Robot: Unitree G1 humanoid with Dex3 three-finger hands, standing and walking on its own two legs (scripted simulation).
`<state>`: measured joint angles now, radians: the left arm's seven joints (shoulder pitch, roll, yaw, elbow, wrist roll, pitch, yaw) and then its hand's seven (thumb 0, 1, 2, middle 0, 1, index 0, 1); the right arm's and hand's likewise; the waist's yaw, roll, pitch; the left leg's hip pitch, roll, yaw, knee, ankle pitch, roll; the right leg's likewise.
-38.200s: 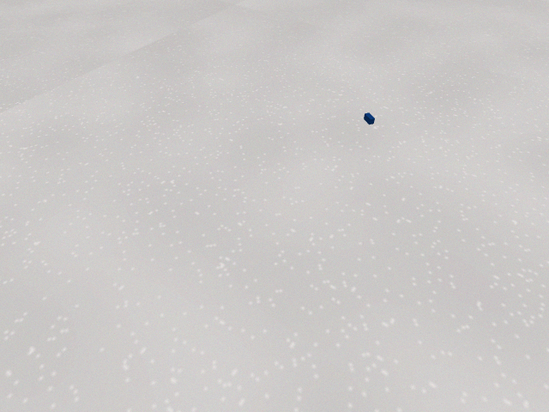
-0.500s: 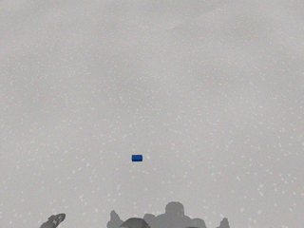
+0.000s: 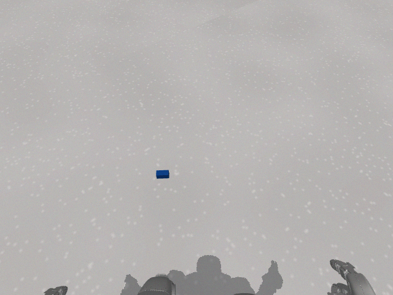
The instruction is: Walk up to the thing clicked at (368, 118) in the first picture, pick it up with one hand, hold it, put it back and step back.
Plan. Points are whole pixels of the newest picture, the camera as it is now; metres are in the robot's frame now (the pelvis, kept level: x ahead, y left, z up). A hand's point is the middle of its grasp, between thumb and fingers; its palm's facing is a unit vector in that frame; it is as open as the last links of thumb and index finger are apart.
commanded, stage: step back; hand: left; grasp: from above
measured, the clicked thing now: (162, 174) +0.75 +0.22 -0.74
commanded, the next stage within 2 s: stand in 1.88 s
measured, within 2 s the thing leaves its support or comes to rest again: neither
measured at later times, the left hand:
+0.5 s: hand out of the picture -0.06 +0.24 -0.14, palm faces +0.10 -0.92 -0.37, open 7.4 cm
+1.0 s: hand out of the picture -0.27 +0.22 -0.13, palm faces +0.14 -0.89 -0.43, open 7.4 cm
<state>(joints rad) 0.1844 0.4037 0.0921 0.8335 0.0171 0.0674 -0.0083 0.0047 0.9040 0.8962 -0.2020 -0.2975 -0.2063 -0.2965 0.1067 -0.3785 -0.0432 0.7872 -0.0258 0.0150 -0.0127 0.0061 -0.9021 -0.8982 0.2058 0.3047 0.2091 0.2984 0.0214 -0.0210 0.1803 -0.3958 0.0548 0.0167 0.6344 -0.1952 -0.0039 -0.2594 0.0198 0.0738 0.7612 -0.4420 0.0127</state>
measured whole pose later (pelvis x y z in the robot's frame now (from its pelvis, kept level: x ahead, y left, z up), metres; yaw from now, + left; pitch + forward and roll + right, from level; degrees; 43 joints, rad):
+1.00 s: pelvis -0.30 -0.07 +0.00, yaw +7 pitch -3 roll +2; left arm 0.21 0.40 0.07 0.91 0.04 0.02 -0.01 0.00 0.90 0.90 -0.21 -0.30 -0.21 -0.30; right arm 0.24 -0.39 -0.07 0.98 -0.03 0.03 0.01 0.01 -0.91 -0.90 0.20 0.30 0.20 0.30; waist 0.04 -0.01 0.09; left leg -0.23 -0.05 -0.03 0.62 -0.36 0.00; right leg -0.33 -0.07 -0.01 0.71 -0.34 -0.01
